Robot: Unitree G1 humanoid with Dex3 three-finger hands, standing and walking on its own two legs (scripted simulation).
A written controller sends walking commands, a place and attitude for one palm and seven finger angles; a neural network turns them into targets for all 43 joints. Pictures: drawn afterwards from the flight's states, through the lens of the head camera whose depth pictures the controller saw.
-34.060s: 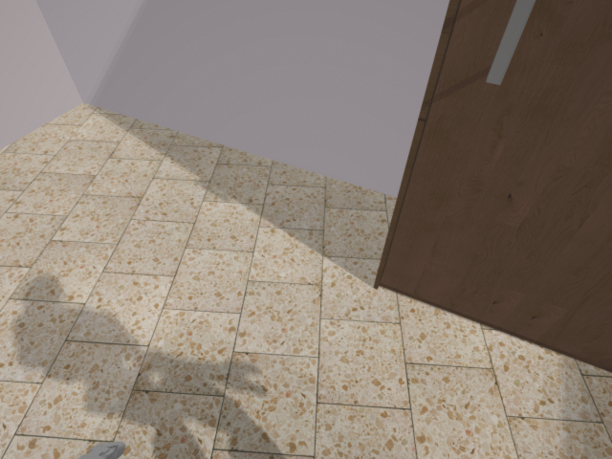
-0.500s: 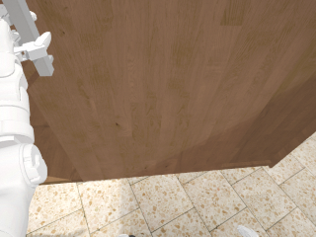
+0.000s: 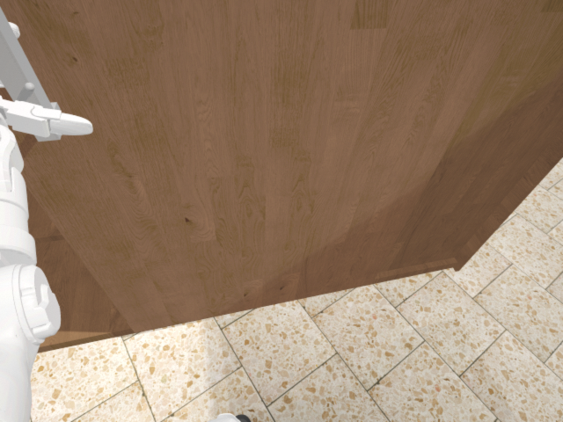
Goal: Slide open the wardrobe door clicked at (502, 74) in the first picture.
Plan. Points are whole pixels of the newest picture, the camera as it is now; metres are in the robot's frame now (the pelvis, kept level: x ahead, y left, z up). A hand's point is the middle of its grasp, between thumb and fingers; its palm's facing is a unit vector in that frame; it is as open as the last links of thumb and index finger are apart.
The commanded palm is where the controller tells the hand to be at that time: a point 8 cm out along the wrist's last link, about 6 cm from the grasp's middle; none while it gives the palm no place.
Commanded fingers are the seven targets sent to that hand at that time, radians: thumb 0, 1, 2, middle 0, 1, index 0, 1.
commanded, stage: slip the hand off the handle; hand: left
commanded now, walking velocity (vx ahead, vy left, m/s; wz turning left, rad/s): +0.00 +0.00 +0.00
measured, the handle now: (17, 56) +0.50 +0.33 +0.25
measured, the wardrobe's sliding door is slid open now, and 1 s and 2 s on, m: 0.45 0.45 0.45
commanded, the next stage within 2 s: draw the hand back to the body in 1.30 s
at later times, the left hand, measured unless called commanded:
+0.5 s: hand out of the picture +0.46 +0.35 +0.23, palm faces +0.53 -0.82 -0.21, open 14.0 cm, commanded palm +0.42 +0.39 +0.23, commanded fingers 0.00 -0.55 0.20 -0.25 -1.15 -0.25 -1.15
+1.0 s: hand out of the picture +0.40 +0.35 +0.22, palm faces +0.54 -0.82 -0.22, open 14.6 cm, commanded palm +0.35 +0.39 +0.23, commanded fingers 0.00 -0.55 0.20 -0.25 -1.15 -0.25 -1.15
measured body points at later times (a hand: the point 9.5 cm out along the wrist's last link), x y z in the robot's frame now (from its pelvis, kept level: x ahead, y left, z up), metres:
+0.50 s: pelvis +0.03 +0.00 +0.01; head +0.05 +0.01 +0.45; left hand +0.43 +0.39 +0.25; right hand +0.10 -0.27 -0.10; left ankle +0.12 +0.07 -0.72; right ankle -0.03 -0.10 -0.72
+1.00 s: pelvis +0.03 -0.02 +0.00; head +0.04 -0.02 +0.45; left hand +0.37 +0.39 +0.24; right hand +0.13 -0.29 -0.10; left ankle +0.12 +0.07 -0.72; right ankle -0.03 -0.10 -0.72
